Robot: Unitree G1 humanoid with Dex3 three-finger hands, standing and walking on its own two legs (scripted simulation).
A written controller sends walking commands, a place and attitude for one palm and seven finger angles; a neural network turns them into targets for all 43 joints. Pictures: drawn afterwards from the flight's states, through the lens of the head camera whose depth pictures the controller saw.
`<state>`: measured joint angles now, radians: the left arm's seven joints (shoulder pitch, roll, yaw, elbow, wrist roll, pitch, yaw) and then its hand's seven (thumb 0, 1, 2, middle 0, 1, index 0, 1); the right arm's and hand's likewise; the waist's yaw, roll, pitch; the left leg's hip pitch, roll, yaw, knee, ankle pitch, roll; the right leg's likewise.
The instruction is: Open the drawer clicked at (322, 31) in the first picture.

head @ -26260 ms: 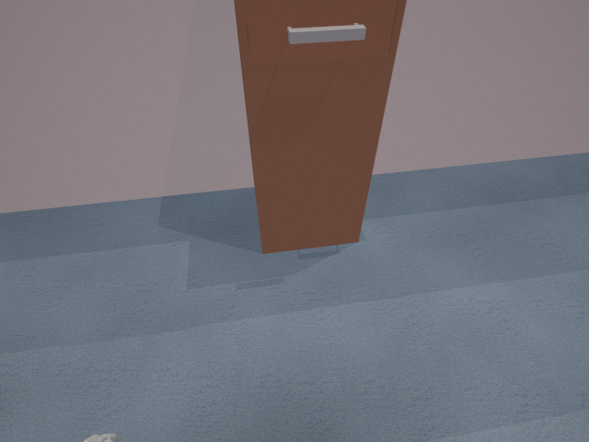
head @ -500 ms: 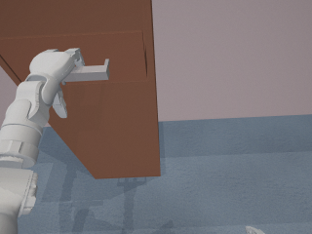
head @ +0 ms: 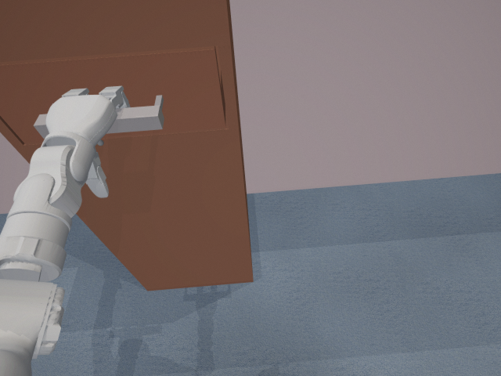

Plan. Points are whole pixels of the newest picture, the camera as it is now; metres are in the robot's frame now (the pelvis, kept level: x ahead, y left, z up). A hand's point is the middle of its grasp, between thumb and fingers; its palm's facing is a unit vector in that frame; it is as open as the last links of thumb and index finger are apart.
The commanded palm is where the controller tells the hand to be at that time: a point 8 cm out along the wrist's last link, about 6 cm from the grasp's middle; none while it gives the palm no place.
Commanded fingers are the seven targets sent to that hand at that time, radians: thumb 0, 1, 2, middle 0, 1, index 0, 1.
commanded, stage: lower the fingers behind the handle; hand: left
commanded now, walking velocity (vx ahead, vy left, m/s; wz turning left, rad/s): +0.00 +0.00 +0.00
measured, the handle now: (104, 113) +0.50 +0.26 +0.16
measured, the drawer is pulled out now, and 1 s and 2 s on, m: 0.00 0.00 0.03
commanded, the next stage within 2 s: close the thumb around the handle in 0.26 s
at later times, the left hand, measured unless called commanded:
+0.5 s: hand (108, 139) +0.45 +0.24 +0.14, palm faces -0.01 +0.00 -1.00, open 13.4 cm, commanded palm +0.43 +0.26 +0.20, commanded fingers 0.00 -0.05 0.49 -0.33 -1.25 -0.33 -1.25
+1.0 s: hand (98, 143) +0.44 +0.26 +0.14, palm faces -0.02 +0.00 -1.00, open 6.1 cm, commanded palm +0.43 +0.26 +0.20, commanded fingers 0.00 0.90 0.90 -0.40 -1.35 -0.40 -1.35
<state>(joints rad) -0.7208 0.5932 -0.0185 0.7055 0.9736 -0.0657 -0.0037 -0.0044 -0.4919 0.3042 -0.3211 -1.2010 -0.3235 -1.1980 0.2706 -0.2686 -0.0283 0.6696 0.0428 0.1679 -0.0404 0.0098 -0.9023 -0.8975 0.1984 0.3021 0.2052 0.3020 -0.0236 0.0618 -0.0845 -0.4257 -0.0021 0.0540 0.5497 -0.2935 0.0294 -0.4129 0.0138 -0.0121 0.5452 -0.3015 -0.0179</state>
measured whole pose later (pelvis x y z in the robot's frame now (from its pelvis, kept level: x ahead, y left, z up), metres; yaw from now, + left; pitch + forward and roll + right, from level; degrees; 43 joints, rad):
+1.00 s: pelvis +0.00 -0.01 +0.00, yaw +1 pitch +9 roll +0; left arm -0.75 0.60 -0.04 0.74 0.97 -0.07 -0.03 0.00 0.62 0.78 -0.39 -1.33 -0.39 -1.33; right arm 0.25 -0.28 -0.03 0.67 0.05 0.16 -0.06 0.01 -0.90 -0.90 0.20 0.30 0.21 0.30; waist -0.02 0.06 -0.08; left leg -0.42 0.00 0.04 0.55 -0.30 0.02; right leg -0.40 0.02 -0.03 0.54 -0.31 -0.03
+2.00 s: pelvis +0.01 +0.00 +0.00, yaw +2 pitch +7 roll +0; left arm -0.58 0.56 -0.09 0.47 0.92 0.04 -0.09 0.00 0.64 0.76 -0.36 -1.35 -0.38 -1.35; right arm 0.15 -0.26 0.00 0.64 0.05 0.16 -0.05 0.01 -0.90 -0.90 0.20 0.30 0.21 0.30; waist 0.02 0.07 -0.08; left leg -0.35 -0.01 0.02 0.52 -0.30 0.02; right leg -0.32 0.00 -0.04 0.51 -0.32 -0.02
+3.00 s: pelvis +0.01 -0.01 +0.01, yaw +0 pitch +4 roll +0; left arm -0.14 0.56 0.03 0.02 0.86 0.08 -0.08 0.02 0.68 0.74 -0.27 -1.35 -0.34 -1.29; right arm 0.13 -0.26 0.01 0.61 0.02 0.14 -0.01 0.01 -0.90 -0.90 0.20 0.30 0.21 0.30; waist 0.03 0.09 -0.05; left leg -0.24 -0.01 0.05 0.44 -0.27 0.02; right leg -0.24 0.01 -0.01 0.46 -0.29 -0.02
